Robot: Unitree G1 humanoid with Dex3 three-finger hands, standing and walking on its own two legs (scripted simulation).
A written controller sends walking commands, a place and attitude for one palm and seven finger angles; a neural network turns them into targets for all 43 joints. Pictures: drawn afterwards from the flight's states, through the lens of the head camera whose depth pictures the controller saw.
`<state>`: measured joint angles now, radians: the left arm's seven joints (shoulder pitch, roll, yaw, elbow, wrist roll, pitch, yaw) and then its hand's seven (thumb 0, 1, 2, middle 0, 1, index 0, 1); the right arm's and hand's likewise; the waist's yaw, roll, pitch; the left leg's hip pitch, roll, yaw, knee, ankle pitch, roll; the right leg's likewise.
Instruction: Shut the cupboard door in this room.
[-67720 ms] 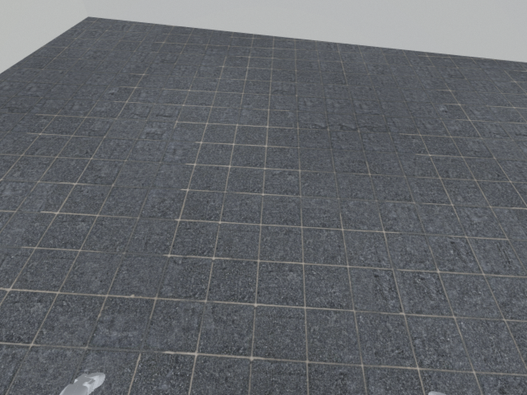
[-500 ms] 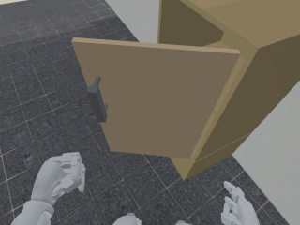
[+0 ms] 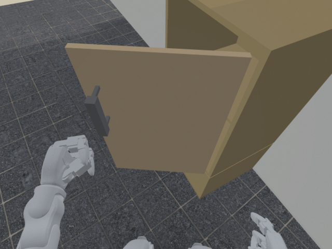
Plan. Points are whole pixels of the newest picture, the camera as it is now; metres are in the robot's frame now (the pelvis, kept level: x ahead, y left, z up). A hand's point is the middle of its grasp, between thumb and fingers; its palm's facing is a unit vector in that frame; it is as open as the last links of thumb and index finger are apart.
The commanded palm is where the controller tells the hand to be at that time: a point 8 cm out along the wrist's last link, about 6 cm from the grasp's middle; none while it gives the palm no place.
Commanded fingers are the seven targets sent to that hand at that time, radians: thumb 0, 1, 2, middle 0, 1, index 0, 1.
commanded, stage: bring the fist close to the handle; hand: left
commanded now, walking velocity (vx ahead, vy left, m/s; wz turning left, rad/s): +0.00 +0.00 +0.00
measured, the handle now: (100, 111) +0.45 +0.20 +0.06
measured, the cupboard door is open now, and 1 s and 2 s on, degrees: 58 58 43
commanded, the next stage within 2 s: push the door shut along its arc in 0.84 s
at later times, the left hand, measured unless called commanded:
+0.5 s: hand (107, 141) +0.35 +0.16 +0.06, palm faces -0.04 -1.00 -0.02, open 3.1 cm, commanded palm +0.33 +0.22 +0.06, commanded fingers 0.00 0.90 0.90 -1.30 -1.50 -1.30 -1.50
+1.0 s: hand (98, 143) +0.34 +0.18 +0.06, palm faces -0.05 -1.00 -0.02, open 3.1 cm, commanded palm +0.33 +0.23 +0.06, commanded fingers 0.00 0.90 0.90 -1.30 -1.50 -1.30 -1.50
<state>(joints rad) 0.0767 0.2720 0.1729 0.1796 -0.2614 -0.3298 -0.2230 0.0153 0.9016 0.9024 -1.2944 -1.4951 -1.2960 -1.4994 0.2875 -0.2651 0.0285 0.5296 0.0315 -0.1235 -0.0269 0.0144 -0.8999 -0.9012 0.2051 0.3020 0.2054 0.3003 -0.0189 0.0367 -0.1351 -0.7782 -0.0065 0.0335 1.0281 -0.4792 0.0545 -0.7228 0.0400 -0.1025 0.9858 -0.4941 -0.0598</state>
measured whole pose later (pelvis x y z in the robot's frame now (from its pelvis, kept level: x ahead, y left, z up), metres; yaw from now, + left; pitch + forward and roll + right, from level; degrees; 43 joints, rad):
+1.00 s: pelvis +0.00 +0.01 +0.00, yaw -1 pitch +14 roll -2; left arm -0.21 0.26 0.18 0.51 -0.23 -0.40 -0.24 0.02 0.90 0.90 -1.30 -1.50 -1.30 -1.50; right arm 0.27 -0.26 0.01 0.58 0.04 -0.07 -0.02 0.01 -0.90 -0.90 0.20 0.30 0.20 0.30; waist -0.03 0.02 -0.12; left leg -0.78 -0.01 0.05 1.00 -0.46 0.06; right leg -0.74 0.04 -0.08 0.96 -0.47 -0.05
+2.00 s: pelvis -0.02 +0.01 -0.01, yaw -1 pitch +19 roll -3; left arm -0.85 0.40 0.19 1.11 -0.16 -0.40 -0.41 0.02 0.90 0.90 -1.30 -1.50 -1.30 -1.50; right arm 0.34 -0.29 0.02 0.65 0.03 -0.02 -0.01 0.01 -0.90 -0.90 0.21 0.30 0.21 0.30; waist -0.13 0.04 -0.11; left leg -0.97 0.00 0.03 1.09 -0.46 0.07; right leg -0.91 0.04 -0.11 1.04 -0.47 -0.05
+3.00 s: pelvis -0.01 +0.00 -0.04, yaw -2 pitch +27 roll -4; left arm -1.24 0.46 0.25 1.29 -0.12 -0.22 -0.34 0.04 0.95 0.97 -1.30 -1.50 -1.30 -1.50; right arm 0.38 -0.28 0.03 0.68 -0.01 -0.08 0.00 0.01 -0.90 -0.90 0.21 0.30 0.21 0.30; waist -0.22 0.06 -0.13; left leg -1.18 0.02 0.02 1.22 -0.51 0.06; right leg -1.11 0.06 -0.12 1.14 -0.51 -0.07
